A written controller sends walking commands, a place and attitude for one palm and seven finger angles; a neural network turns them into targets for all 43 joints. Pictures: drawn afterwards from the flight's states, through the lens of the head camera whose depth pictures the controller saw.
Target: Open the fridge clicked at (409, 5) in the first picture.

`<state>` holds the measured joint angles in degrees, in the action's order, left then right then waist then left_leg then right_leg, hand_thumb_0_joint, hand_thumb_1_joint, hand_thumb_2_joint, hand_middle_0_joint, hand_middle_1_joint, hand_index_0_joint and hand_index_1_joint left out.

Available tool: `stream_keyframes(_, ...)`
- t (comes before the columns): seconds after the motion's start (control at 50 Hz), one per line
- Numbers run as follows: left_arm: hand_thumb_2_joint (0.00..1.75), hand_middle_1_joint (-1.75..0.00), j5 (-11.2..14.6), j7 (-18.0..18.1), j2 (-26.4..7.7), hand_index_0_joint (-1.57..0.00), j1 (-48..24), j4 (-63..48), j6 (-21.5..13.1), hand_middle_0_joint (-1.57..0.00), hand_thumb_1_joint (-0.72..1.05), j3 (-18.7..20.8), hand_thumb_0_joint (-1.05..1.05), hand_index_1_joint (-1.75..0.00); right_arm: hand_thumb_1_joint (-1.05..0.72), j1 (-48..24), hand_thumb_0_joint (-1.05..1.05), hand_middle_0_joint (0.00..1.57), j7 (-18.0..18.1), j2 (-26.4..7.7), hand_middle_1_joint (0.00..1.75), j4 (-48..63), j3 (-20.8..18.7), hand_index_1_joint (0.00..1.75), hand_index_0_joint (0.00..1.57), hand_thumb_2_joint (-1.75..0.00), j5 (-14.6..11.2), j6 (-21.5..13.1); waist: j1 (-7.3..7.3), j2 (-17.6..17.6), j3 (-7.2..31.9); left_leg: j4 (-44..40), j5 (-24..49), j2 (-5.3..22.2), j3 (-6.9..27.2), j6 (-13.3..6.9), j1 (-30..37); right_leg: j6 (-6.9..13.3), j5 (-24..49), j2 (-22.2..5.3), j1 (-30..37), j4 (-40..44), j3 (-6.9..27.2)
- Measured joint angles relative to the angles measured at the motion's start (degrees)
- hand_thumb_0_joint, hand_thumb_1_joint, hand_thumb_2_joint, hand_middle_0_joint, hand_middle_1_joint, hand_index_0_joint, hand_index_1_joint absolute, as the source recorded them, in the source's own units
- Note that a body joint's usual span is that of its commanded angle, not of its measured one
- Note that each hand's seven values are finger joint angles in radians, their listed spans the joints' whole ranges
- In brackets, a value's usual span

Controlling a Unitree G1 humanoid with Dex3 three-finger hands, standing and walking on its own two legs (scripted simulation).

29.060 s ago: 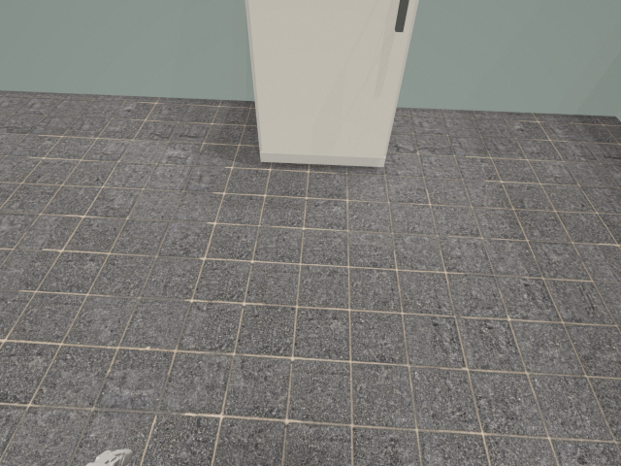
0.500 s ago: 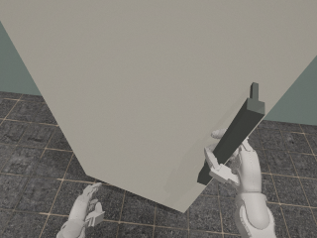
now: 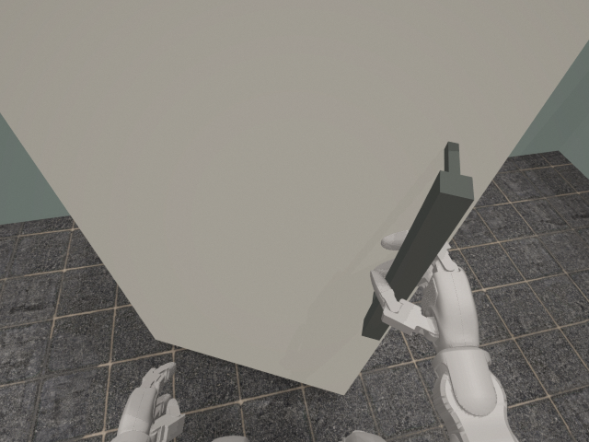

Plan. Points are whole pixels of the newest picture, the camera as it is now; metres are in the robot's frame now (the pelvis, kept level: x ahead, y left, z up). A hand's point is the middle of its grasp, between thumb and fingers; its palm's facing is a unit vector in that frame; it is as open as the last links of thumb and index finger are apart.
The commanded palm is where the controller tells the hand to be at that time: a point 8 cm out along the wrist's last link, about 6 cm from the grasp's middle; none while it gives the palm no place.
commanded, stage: walk backward, drawing the door open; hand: right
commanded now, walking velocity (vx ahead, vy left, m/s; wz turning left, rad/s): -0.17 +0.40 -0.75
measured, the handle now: (403, 260) +0.32 -0.09 +0.11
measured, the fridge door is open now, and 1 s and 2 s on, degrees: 28 57 72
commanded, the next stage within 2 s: stop walking and hold the door back in 1.36 s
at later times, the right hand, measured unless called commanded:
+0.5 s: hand (328, 418) +0.14 +0.00 +0.11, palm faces +0.33 +0.93 -0.17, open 6.9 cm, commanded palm +0.09 -0.04 +0.11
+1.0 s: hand out of the picture +0.05 +0.08 +0.11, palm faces +0.75 +0.62 -0.22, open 6.6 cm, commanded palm -0.01 +0.08 +0.11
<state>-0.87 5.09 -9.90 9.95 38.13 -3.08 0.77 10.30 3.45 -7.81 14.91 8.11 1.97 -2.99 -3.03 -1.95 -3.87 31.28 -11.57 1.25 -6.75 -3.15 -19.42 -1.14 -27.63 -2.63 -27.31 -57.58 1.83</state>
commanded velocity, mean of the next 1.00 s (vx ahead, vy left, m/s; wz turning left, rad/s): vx -0.19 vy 0.32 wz -0.69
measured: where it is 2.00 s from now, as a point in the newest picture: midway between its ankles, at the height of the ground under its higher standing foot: outside the picture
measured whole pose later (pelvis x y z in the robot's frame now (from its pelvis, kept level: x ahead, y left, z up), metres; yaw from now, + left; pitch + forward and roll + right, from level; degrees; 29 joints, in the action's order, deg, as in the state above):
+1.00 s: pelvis -0.03 +0.37 +0.00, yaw -44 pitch -1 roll -2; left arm -0.8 6.1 -10.5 10.0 37.3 -6.6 0.3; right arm 16.5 4.6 -11.4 18.9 -2.6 -0.8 -5.0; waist -1.3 0.2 -5.7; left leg 32.5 -17.5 5.2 -4.9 0.2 -14.0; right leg -2.6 -33.2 -0.3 -30.7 -64.6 -5.2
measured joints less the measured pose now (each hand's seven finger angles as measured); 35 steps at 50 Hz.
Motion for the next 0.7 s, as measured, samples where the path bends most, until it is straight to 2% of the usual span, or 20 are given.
stream_keyframes(0.06, 0.9, -0.3, -0.4, 1.12, -0.89, -0.2, 0.48, -0.97, -0.9, -0.2, 0.91, 0.28, 0.01, -0.3, -0.55, -1.0, -0.03, 0.42, -1.15, 0.7, 1.37, -0.02, 1.55, 1.4, 0.28, -0.73, 0.6, 0.21, 0.0, 1.2, -0.49, -0.42, 0.55, 1.18, -3.99, -1.03, 0.3, 0.22, -1.44, -0.1, 2.6, -0.3, -6.13)
stream_keyframes(0.12, 0.9, -0.3, -0.65, 1.16, -1.64, -0.2, 1.24, -3.97, -3.13, -0.2, 0.91, -0.02, 0.01, -0.3, -0.55, -1.16, 0.0, 0.42, -1.43, 1.11, 1.38, 2.44, 3.12, 1.4, 0.29, -0.74, 0.13, -0.05, 0.19, 1.63, -0.2, 3.03, -0.16, 1.22, -7.38, -1.84, -3.14, 1.01, 4.7, -0.48, 9.67, 16.26, -8.44)
stream_keyframes(0.14, 0.9, -0.3, -1.03, 0.96, -1.55, -0.2, 1.18, -5.05, -4.09, -0.2, 0.91, 0.22, 0.01, -0.3, -0.55, -1.56, 0.0, 0.43, -1.36, 0.8, 1.38, 3.33, 3.35, 1.4, 0.29, -0.74, -0.04, -0.75, 0.07, 1.59, -0.41, 7.78, -3.56, 0.69, -6.91, -0.27, -6.03, 1.96, 8.73, -0.84, 10.06, 19.45, -7.11)
stream_keyframes(0.16, 0.9, -0.3, -1.32, 0.71, -0.71, -0.2, 0.58, -5.23, -4.39, -0.2, 0.91, 0.37, 0.01, -0.3, -0.55, -2.4, 0.0, 0.43, -1.18, -0.08, 1.39, 3.3, 3.3, 1.4, 0.28, -0.74, 0.01, -1.79, 0.05, 2.84, -1.92, 14.4, -7.11, 0.36, -3.98, 1.68, -8.33, 1.94, 8.98, -0.46, 9.56, 18.42, -6.37)
stream_keyframes(0.2, 0.9, -0.3, -1.74, -0.2, 0.78, -0.2, 0.09, -4.76, -4.27, -0.2, 0.91, -0.17, 0.01, -0.3, -0.55, -2.79, -0.01, 0.43, -1.18, -1.58, 1.39, 2.9, 2.92, 1.39, 0.28, -0.74, 0.58, -2.83, -0.4, 3.92, -3.96, 26.38, -9.99, -1.27, 1.38, 4.15, -11.6, 0.66, 8.84, -0.47, 9.76, 18.79, -3.71)
stream_keyframes(0.24, 0.9, -0.3, -1.51, -1.33, 1.42, -0.2, 0.31, -3.89, -4.45, -0.2, 0.91, -0.9, 0.01, -0.3, -0.54, -2.45, -0.02, 0.44, -1.33, -2.32, 1.39, 2.71, 2.87, 1.39, 0.28, -0.73, 1.05, -2.81, -0.27, 2.95, -4.7, 32.37, -8.86, -2.07, 4.11, 5.38, -13.3, -1.0, 10.95, -1.74, 9.85, 21.77, -0.25)
stream_keyframes(0.28, 0.9, -0.3, -1.0, -2.41, 1.45, -0.2, 0.79, -3.15, -4.59, -0.2, 0.91, -1.39, 0.01, -0.3, -0.55, -1.89, -0.01, 0.43, -1.4, -2.27, 1.38, 2.75, 3.09, 1.39, 0.28, -0.73, 1.04, -2.52, 0.6, 1.1, -4.91, 29.13, -7.38, -1.64, 5.53, 5.8, -11.73, -2.22, 13.69, -3.61, 9.59, 25.0, 3.07)
stream_keyframes(0.36, 0.9, -0.3, 0.53, -3.11, 2.19, -0.21, 2.19, -2.34, -4.76, -0.21, 0.9, -1.69, 0.01, -0.3, -0.55, 0.74, -0.01, 0.42, -1.18, -2.86, 1.37, 4.65, 2.28, 1.4, 0.28, -0.75, 0.14, -2.08, 2.36, -0.37, -2.68, 6.55, -6.9, 0.34, 6.86, 5.92, -0.14, -3.42, 15.62, -5.76, 6.64, 26.9, 8.27)
stream_keyframes(0.38, 0.9, -0.3, 0.89, -3.11, 2.79, -0.21, 2.32, -2.32, -4.76, -0.21, 0.9, -1.86, 0.01, -0.3, -0.54, 1.56, -0.01, 0.42, -0.89, -3.72, 1.37, 5.94, 1.33, 1.4, 0.28, -0.76, -0.11, -2.05, 2.83, 1.04, -1.6, 1.31, -6.3, 1.63, 6.9, 5.45, 2.76, -3.26, 14.76, -5.25, 5.07, 25.63, 8.33)
stream_keyframes(0.4, 0.9, -0.3, 1.11, -3.06, 2.91, -0.21, 1.56, -2.06, -4.69, -0.21, 0.9, -1.91, 0.01, -0.3, -0.54, 2.03, -0.02, 0.43, -0.59, -3.96, 1.37, 6.86, 0.06, 1.4, 0.27, -0.76, -0.35, -2.36, 3.33, 1.56, -1.15, -0.19, -5.31, 2.06, 6.54, 5.27, 3.06, -2.72, 12.35, -5.38, 3.02, 22.97, 8.26)
stream_keyframes(0.42, 0.9, -0.3, 1.11, -2.84, 2.35, -0.21, 0.14, -1.46, -4.53, -0.21, 0.9, -1.52, 0.01, -0.3, -0.54, 1.97, -0.02, 0.43, -0.4, -3.38, 1.38, 6.96, -0.91, 1.4, 0.27, -0.77, -0.36, -2.72, 2.93, 0.39, -1.87, 1.73, -5.37, 1.46, 5.33, 5.6, 2.13, -2.06, 8.14, -5.69, 0.61, 18.14, 8.39)
stream_keyframes(0.46, 0.9, -0.3, 1.29, -1.97, 1.22, -0.21, -1.7, -0.09, -4.38, -0.21, 0.9, -0.2, 0.01, -0.3, -0.55, 1.45, -0.02, 0.43, -0.7, -2.47, 1.38, 6.21, -1.69, 1.4, 0.28, -0.78, -0.5, -2.84, 1.91, -0.6, -3.15, 4.4, -6.24, 2.1, 2.84, 5.71, 1.82, -0.96, -0.93, -3.67, -3.71, 4.13, 5.29)
stream_keyframes(0.5, 0.9, -0.3, 1.14, -0.84, 0.5, -0.21, -2.43, 0.35, -4.38, -0.21, 0.91, 0.57, 0.01, -0.3, -0.55, 1.25, -0.02, 0.44, -1.22, -2.02, 1.39, 5.63, -1.96, 1.4, 0.27, -0.78, -0.45, -2.59, 1.54, 0.22, -4.07, 4.96, -6.47, 3.47, 1.33, 5.14, 2.59, -0.55, -4.99, -1.56, -4.21, -3.76, -0.45)
stream_keyframes(0.52, 0.9, -0.3, 0.96, -0.34, 0.29, -0.21, -2.51, 0.1, -4.41, -0.2, 0.91, 0.6, 0.01, -0.3, -0.55, 1.29, -0.02, 0.44, -1.52, -1.94, 1.39, 5.49, -2.11, 1.4, 0.28, -0.77, -0.44, -2.61, 1.18, 0.86, -4.27, 5.01, -6.39, 4.09, 0.51, 4.83, 2.85, -0.54, -4.65, -0.88, -3.05, -2.94, -3.44)
stream_keyframes(0.56, 0.9, -0.3, 0.59, 0.37, -0.06, -0.21, -2.21, -1.21, -4.82, -0.2, 0.91, 0.34, 0.01, -0.3, -0.56, 1.55, -0.01, 0.44, -2.03, -1.87, 1.39, 5.86, -2.44, 1.4, 0.28, -0.78, -1.08, -2.94, 0.56, 2.02, -3.81, 6.98, -6.81, 4.96, -1.12, 4.09, 1.5, -0.66, 0.75, 0.14, 1.26, 6.61, -8.22)
stream_keyframes(0.58, 0.9, -0.3, 0.32, 0.5, -0.51, -0.21, -1.81, -2.52, -5.26, -0.2, 0.91, 0.18, 0.01, -0.3, -0.56, 1.78, -0.01, 0.44, -2.06, -1.72, 1.39, 6.66, -2.66, 1.4, 0.27, -0.78, -1.56, -3.21, 0.75, 1.68, -3.13, 10.51, -7.53, 4.45, -1.72, 3.44, -0.97, -0.04, 7.16, -0.23, 4.23, 14.29, -8.81)
stream_keyframes(0.6, 0.9, -0.3, -0.14, 0.5, -0.56, -0.21, -1.91, -3.35, -5.91, -0.2, 0.91, 0.48, 0.01, -0.3, -0.56, 1.25, -0.01, 0.45, -2.0, -1.9, 1.4, 7.21, -3.02, 1.4, 0.27, -0.78, -1.75, -3.76, 0.84, 1.19, -3.17, 16.25, -11.07, 3.1, -1.02, 3.89, -3.96, 1.41, 12.65, -1.0, 4.75, 17.45, -7.41)
stream_keyframes(0.62, 0.9, -0.3, -0.53, 0.31, 0.26, -0.21, -2.74, -3.13, -5.98, -0.2, 0.91, 0.72, 0.01, -0.3, -0.55, -0.05, -0.01, 0.45, -1.8, -2.76, 1.4, 6.96, -3.7, 1.4, 0.27, -0.78, -1.63, -4.35, 1.09, 2.41, -4.69, 22.18, -13.71, 2.0, 1.63, 4.69, -6.1, 2.12, 13.12, -1.0, 4.25, 16.14, -6.85)
stream_keyframes(0.66, 0.9, -0.3, -0.98, -0.36, 1.54, -0.2, -3.32, -2.7, -5.23, -0.2, 0.91, 0.24, 0.01, -0.3, -0.55, -1.31, -0.02, 0.45, -1.4, -4.1, 1.4, 5.93, -4.98, 1.4, 0.26, -0.79, -0.83, -4.69, 1.13, 3.67, -6.53, 30.35, -14.55, -0.42, 5.53, 5.98, -8.98, 1.75, 12.75, -1.26, 4.52, 16.92, -4.76)
stream_keyframes(0.7, 0.9, -0.3, -1.16, -0.87, 1.85, -0.2, -2.63, -2.57, -4.84, -0.2, 0.91, -0.37, 0.01, -0.3, -0.56, -1.28, -0.02, 0.45, -0.9, -4.57, 1.4, 5.38, -5.54, 1.4, 0.26, -0.78, -0.25, -3.63, 0.91, 2.36, -6.93, 31.79, -11.93, -1.62, 6.44, 6.33, -9.88, 0.59, 15.06, -2.36, 4.97, 20.99, -1.28)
